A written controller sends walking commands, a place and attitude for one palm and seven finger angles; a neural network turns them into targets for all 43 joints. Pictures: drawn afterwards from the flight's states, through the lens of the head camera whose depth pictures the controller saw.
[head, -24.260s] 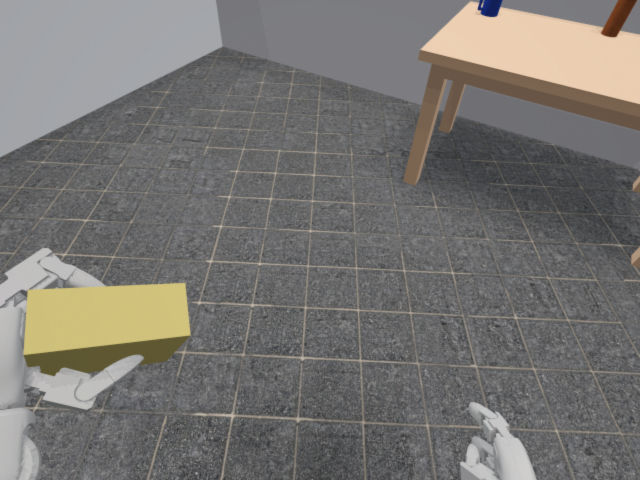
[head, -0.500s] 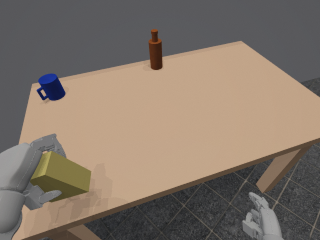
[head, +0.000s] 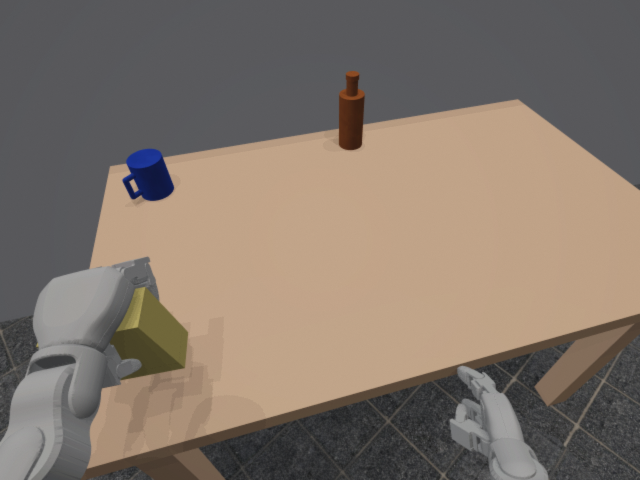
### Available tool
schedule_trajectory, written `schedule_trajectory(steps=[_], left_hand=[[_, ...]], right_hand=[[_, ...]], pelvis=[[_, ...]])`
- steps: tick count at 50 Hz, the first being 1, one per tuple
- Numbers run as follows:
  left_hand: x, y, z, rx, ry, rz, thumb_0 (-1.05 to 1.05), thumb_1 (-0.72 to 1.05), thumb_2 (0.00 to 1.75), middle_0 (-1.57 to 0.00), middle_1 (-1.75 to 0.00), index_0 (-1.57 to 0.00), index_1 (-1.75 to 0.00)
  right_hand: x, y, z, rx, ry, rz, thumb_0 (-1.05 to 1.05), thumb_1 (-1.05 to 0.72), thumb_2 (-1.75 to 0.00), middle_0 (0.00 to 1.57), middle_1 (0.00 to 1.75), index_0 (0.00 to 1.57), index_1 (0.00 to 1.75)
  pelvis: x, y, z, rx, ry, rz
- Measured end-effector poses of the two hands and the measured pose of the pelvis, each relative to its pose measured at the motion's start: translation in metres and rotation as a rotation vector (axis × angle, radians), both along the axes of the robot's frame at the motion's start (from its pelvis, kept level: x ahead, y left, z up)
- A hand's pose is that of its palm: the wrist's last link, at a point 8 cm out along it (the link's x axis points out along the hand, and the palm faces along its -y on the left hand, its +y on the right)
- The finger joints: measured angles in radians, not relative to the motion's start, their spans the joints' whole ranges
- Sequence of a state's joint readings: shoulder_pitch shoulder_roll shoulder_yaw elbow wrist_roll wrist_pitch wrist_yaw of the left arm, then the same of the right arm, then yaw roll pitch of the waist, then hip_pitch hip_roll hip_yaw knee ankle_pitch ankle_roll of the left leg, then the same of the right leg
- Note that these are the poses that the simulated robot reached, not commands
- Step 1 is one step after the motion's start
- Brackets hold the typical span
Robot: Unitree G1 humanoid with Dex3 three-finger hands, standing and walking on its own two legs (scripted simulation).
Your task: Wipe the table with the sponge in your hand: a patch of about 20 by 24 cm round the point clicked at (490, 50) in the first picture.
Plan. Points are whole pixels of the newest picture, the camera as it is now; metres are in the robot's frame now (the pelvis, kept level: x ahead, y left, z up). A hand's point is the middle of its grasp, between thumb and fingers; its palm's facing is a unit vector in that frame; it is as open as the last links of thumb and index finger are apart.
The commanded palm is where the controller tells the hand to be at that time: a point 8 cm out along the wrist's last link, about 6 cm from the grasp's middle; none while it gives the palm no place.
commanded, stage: turn the palm down, sponge in hand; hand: left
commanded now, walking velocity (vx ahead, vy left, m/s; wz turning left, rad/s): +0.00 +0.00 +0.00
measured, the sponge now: (130, 345) +0.23 +0.29 +0.05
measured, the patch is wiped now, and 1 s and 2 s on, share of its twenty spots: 0.00 0.00 0.00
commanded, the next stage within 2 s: move the sponge above the wiping area in 0.54 s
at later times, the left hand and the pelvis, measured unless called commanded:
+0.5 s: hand (102, 310) +0.23 +0.30 +0.11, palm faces +0.11 -0.05 -0.99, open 9.5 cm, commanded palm +0.20 +0.27 +0.16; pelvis +0.01 -0.01 +0.01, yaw +0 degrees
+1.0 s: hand (123, 350) +0.21 +0.28 +0.07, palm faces -0.08 -0.12 -0.99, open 9.5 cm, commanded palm +0.19 +0.27 +0.14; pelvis +0.01 -0.03 +0.01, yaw +0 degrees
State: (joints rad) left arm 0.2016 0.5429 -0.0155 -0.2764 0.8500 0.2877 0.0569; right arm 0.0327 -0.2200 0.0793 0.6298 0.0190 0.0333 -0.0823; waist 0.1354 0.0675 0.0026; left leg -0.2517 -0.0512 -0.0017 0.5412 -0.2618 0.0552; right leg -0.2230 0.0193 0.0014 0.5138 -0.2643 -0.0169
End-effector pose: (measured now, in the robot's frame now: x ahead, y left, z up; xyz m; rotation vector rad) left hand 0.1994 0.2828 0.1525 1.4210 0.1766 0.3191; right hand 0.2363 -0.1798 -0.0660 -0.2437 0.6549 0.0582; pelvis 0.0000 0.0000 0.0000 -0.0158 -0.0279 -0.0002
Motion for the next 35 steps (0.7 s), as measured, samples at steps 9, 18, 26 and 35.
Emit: schedule_trajectory(steps=[9, 18, 26, 35], left_hand=[[0.008, 0.027, -0.001, -0.014, 0.067, 0.223, -0.01, -0.46, 1.04, -0.79, -1.39, -0.8, -1.4], [0.012, -0.014, -0.005, 0.056, 0.108, 0.003, -0.01, -0.46, 1.04, -0.8, -1.39, -0.8, -1.39], [0.007, 0.01, 0.011, 0.032, 0.033, 0.214, -0.01, -0.46, 1.04, -0.8, -1.39, -0.8, -1.4], [0.011, -0.035, -0.016, 0.02, 0.188, 0.035, -0.01, -0.46, 1.04, -0.8, -1.39, -0.8, -1.4]], right_hand=[[0.004, -0.006, -0.001, 0.025, 0.019, -0.006, 0.01, -0.9, -0.89, 0.2, 0.3, 0.24, 0.33], [0.006, -0.009, -0.002, 0.013, 0.029, 0.012, 0.01, -0.91, -0.89, 0.2, 0.3, 0.24, 0.32], [0.009, -0.017, -0.004, 0.046, 0.043, 0.02, 0.01, -0.91, -0.89, 0.2, 0.3, 0.25, 0.33], [0.011, -0.029, -0.004, 0.032, 0.019, 0.008, 0.01, -0.91, -0.89, 0.2, 0.3, 0.25, 0.32]], pelvis=[[0.003, 0.004, 0.004, 0.002, 0.0, 0.01], [0.006, -0.003, 0.005, 0.009, -0.012, 0.001], [0.007, -0.015, 0.007, 0.009, -0.013, 0.011], [0.007, -0.024, 0.007, 0.016, -0.016, 0.004]])
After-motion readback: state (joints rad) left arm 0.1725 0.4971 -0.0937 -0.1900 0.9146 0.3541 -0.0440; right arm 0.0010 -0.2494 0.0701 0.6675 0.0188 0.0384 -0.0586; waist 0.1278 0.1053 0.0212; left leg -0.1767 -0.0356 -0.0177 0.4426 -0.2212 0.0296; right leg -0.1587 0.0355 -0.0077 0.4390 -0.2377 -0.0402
